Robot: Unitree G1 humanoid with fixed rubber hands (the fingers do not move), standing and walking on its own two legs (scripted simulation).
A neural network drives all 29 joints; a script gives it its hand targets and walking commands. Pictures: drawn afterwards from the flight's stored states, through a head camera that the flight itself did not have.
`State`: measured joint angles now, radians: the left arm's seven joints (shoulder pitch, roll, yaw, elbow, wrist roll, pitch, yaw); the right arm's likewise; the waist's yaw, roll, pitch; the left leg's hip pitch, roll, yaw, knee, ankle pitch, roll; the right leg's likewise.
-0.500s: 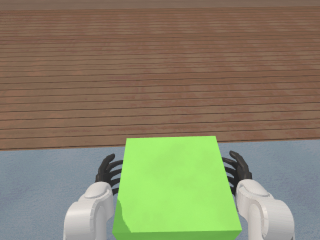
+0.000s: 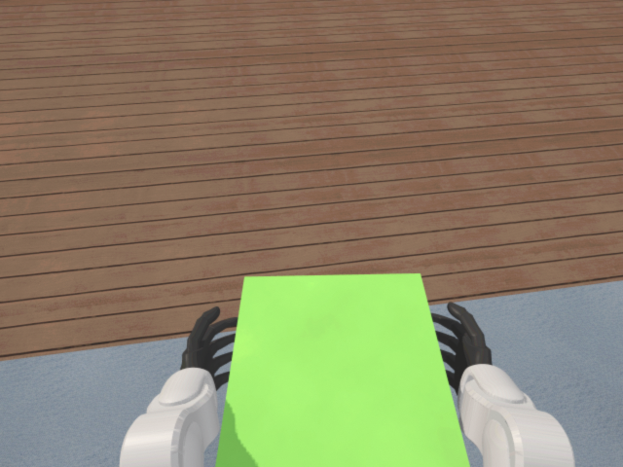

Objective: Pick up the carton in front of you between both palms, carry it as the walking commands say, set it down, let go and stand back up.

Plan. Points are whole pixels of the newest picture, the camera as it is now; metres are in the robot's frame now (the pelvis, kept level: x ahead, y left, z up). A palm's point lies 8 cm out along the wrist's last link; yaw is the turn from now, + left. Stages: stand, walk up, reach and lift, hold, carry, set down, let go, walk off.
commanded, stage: carry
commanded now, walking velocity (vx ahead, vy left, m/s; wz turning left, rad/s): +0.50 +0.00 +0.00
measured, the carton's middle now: (334, 400) +0.23 -0.01 -0.01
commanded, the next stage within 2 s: none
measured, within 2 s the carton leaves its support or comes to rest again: neither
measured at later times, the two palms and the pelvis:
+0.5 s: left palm (233, 174) +0.56 +0.13 +0.10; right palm (405, 160) +0.59 -0.17 +0.09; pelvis +0.35 -0.04 +0.00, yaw +4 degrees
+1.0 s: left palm (226, 80) +0.94 +0.19 +0.09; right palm (352, 72) +0.95 -0.12 +0.10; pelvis +0.59 +0.02 -0.02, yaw +2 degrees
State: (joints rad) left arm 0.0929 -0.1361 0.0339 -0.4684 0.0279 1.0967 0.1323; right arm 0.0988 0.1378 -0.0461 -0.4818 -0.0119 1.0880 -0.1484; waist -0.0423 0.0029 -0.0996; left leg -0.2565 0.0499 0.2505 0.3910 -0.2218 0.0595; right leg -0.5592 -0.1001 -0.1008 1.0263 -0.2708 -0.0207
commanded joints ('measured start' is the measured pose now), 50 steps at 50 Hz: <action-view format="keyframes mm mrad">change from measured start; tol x32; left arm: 1 -296 -709 -546 -102 -113 -38 -25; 26 -401 -529 -513 -208 -229 42 -4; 50 -1162 -588 -328 226 -167 -29 80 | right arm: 1 -354 689 600 -122 210 -24 90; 24 -372 638 546 -221 166 30 -7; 50 -1134 583 339 230 155 -28 -54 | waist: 1 27 128 -77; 13 72 -335 -282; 32 48 -179 -74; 36 -11 286 -339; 50 45 44 -423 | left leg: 1 157 222 -164 -261 40 56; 10 220 143 4 122 526 -8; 15 -485 35 -218 973 -239 -36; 33 -1 -64 2 88 277 -4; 36 463 323 -540 80 1069 162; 50 129 142 -184 171 463 39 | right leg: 1 -31 -2 -48 -307 181 19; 10 323 114 -217 -557 115 -21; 13 840 -351 664 -807 -26 -241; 33 477 -63 -152 -470 651 -38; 36 83 128 -28 97 -287 34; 38 68 91 76 185 -303 -6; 50 396 -23 107 -528 263 -17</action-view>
